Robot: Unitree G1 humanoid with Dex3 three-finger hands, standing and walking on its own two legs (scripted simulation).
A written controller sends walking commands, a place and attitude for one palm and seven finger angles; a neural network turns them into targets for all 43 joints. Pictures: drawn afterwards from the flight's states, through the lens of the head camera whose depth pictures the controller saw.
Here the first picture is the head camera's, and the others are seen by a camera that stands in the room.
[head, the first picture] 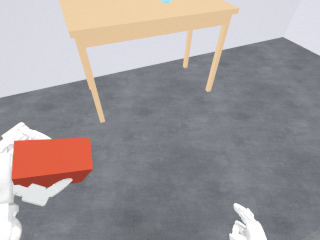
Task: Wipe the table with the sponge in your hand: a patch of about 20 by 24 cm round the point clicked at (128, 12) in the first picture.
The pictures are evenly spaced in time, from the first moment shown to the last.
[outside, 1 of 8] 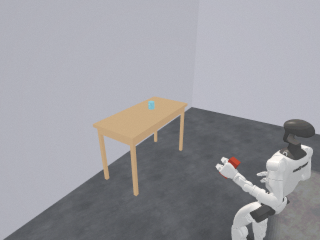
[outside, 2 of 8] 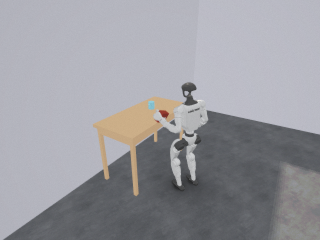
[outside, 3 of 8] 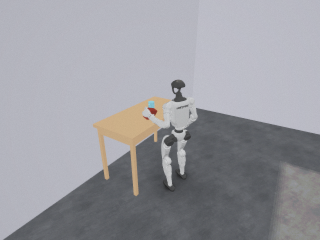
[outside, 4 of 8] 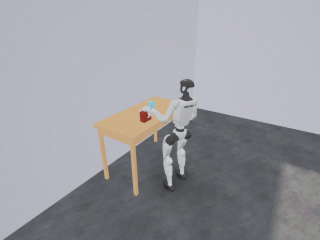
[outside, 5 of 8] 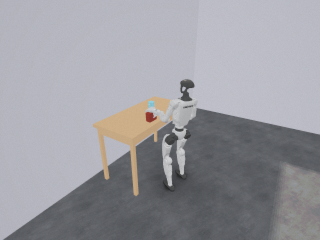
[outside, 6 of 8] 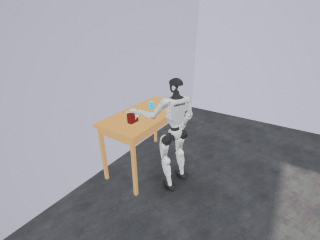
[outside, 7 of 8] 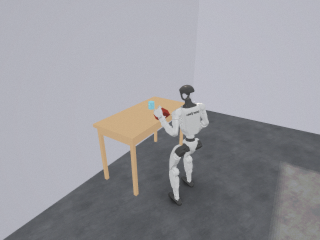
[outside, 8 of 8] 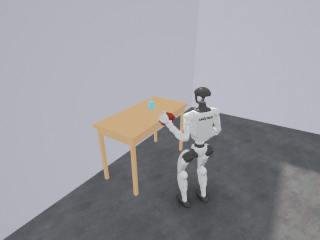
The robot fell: no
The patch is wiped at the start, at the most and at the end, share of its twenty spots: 0.00 1.00 1.00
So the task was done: yes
